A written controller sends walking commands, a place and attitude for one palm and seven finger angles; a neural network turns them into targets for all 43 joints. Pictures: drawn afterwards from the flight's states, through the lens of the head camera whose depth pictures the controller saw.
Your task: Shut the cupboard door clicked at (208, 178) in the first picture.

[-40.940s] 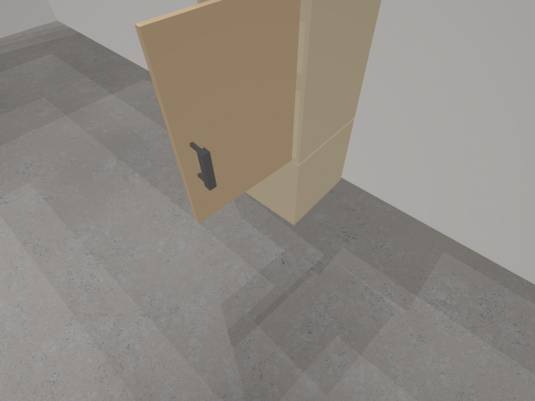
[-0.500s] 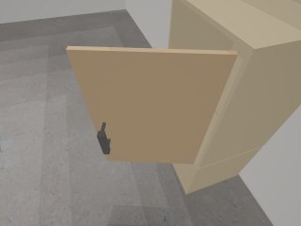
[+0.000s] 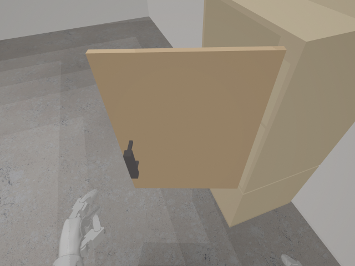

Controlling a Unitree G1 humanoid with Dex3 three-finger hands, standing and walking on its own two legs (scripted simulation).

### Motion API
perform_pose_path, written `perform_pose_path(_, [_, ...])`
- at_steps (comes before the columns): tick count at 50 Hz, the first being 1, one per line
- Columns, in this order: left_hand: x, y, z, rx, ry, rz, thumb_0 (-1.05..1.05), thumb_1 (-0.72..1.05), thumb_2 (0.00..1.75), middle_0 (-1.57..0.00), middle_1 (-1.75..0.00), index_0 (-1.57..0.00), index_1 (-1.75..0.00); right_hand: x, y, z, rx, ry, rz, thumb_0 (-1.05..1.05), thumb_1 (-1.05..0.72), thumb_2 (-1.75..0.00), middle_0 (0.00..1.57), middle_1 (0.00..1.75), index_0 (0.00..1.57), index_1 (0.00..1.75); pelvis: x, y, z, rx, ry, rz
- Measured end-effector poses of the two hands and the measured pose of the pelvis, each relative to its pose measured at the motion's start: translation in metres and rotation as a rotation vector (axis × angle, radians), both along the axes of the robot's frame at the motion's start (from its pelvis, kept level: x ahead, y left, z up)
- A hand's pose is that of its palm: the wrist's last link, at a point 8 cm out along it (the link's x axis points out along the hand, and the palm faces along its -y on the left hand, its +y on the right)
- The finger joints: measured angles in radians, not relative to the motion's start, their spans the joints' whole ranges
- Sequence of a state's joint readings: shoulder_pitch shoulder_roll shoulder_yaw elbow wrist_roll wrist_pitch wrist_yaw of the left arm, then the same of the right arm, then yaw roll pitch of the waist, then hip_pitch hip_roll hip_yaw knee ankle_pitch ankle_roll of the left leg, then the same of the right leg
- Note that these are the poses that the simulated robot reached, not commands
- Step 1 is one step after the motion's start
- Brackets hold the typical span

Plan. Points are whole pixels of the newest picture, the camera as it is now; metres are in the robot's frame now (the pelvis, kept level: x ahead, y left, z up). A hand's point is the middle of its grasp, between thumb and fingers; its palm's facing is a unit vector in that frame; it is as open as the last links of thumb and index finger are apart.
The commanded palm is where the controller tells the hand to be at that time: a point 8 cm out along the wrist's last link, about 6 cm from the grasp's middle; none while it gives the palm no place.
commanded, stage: raise the hand and make a fist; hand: left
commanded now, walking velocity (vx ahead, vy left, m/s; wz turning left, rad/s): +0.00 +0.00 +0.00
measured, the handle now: (132, 159) +0.46 +0.16 -0.09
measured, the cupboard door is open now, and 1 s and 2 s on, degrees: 69 69 69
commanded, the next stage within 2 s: bring the fist close to the handle in 1.72 s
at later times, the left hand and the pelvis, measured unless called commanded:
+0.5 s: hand (115, 254) +0.17 +0.15 -0.05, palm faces -0.12 -0.99 +0.00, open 4.8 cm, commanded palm +0.14 +0.22 -0.06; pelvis -0.05 +0.02 -0.12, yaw +0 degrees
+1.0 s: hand (99, 249) +0.19 +0.19 -0.06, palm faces +0.02 -1.00 -0.02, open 3.1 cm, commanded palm +0.17 +0.24 -0.06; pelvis -0.03 +0.02 -0.10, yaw -1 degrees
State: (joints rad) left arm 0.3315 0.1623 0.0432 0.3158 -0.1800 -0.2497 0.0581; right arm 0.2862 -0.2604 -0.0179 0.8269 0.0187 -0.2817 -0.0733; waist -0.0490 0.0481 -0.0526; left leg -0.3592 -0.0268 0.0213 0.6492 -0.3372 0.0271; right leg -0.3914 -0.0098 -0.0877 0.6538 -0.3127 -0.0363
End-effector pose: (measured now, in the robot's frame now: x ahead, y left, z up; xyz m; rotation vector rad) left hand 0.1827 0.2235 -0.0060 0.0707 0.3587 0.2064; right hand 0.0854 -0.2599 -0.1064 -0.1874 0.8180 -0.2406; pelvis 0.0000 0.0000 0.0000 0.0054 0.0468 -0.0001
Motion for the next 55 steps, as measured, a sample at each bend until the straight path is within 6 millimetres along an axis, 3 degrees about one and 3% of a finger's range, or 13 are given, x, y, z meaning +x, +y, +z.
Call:
perform_pose_path(2, [0.017,-0.009,0.007,-0.059,-0.179,-0.058,0.02,0.93,0.90,-0.26,-0.37,-0.26,-0.37,0.025,-0.005,0.008,-0.028,-0.110,0.032,0.02,-0.92,-0.89,0.20,0.30,0.20,0.30,-0.007,0.001,-0.012,0.009,0.046,-0.012])
perform_pose_path(4, [0.017,-0.020,0.004,-0.133,-0.326,-0.130,0.01,0.93,0.90,-0.29,-0.40,-0.29,-0.41,0.046,-0.007,0.017,-0.057,-0.194,0.071,0.01,-0.92,-0.89,0.20,0.30,0.20,0.30,-0.013,0.001,-0.026,0.017,0.088,-0.025])
perform_pose_path(7, [-0.008,-0.032,-0.024,-0.190,-0.416,-0.224,0.01,0.92,0.90,-0.34,-0.45,-0.34,-0.46,0.074,-0.006,0.023,-0.104,-0.276,0.146,0.01,-0.91,-0.89,0.20,0.30,0.20,0.30,-0.020,0.002,-0.051,0.018,0.136,-0.024])
perform_pose_path(12, [-0.064,-0.021,-0.086,-0.164,-0.225,-0.211,0.01,0.91,0.90,-0.43,-0.55,-0.43,-0.55,0.112,0.014,0.005,-0.128,-0.337,0.258,0.01,-0.91,-0.90,0.20,0.30,0.20,0.30,-0.031,0.007,-0.090,-0.007,0.187,-0.006])
perform_pose_path(15, [-0.079,0.000,-0.085,-0.092,-0.223,-0.138,0.02,0.90,0.90,-0.49,-0.61,-0.49,-0.61,0.122,0.038,-0.018,-0.091,-0.340,0.304,0.01,-0.91,-0.90,0.20,0.30,0.20,0.30,-0.037,0.010,-0.106,-0.029,0.208,0.005])
perform_pose_path(18, [-0.072,0.011,-0.055,-0.039,-0.382,-0.105,0.02,0.90,0.90,-0.54,-0.67,-0.54,-0.67,0.119,0.065,-0.043,-0.027,-0.317,0.336,0.01,-0.91,-0.90,0.20,0.30,0.20,0.30,-0.043,0.013,-0.115,-0.052,0.224,0.015])
perform_pose_path(21, [-0.051,0.003,-0.029,-0.035,-0.526,-0.174,0.02,0.91,0.90,-0.59,-0.73,-0.59,-0.73,0.103,0.087,-0.066,0.040,-0.270,0.340,0.01,-0.91,-0.89,0.20,0.30,0.20,0.30,-0.049,0.017,-0.121,-0.068,0.238,0.019])
perform_pose_path(24, [-0.029,-0.015,-0.034,-0.074,-0.466,-0.295,0.02,0.91,0.90,-0.64,-0.79,-0.64,-0.79,0.077,0.097,-0.081,0.100,-0.193,0.285,0.01,-0.91,-0.89,0.21,0.30,0.21,0.30,-0.052,0.019,-0.120,-0.066,0.248,0.011])
perform_pose_path(29, [-0.024,-0.018,-0.074,-0.141,-0.127,-0.316,0.01,0.90,0.90,-0.74,-0.88,-0.74,-0.89,0.034,0.085,-0.083,0.107,-0.061,0.158,0.01,-0.90,-0.89,0.21,0.30,0.21,0.30,-0.046,0.022,-0.106,-0.047,0.251,-0.007])
perform_pose_path(34, [-0.035,0.019,-0.054,-0.058,-0.207,-0.122,0.02,0.90,0.90,-0.83,-0.98,-0.83,-0.99,0.017,0.056,-0.073,0.015,-0.017,0.122,0.02,-0.90,-0.89,0.21,0.30,0.21,0.30,-0.037,0.022,-0.099,-0.050,0.253,-0.010])
perform_pose_path(39, [-0.030,0.022,-0.034,-0.020,-0.409,-0.149,0.02,0.91,0.90,-0.92,-1.09,-0.91,-1.09,0.028,0.034,-0.072,-0.060,-0.037,0.150,0.02,-0.91,-0.89,0.21,0.30,0.20,0.30,-0.035,0.022,-0.107,-0.063,0.264,0.006])
perform_pose_path(46, [-0.018,0.000,-0.072,-0.098,-0.214,-0.300,0.02,0.90,0.90,-1.05,-1.23,-1.05,-1.23,0.059,0.030,-0.058,-0.072,-0.127,0.123,0.01,-0.91,-0.89,0.20,0.30,0.20,0.30,-0.031,0.019,-0.108,-0.053,0.277,-0.004])
perform_pose_path(55, [-0.016,0.031,-0.034,-0.013,-0.393,-0.130,0.02,0.90,0.90,-1.21,-1.40,-1.21,-1.40,0.088,0.052,-0.055,-0.015,-0.163,0.208,0.01,-0.91,-0.89,0.20,0.30,0.20,0.30,-0.023,0.014,-0.103,-0.064,0.275,0.011])
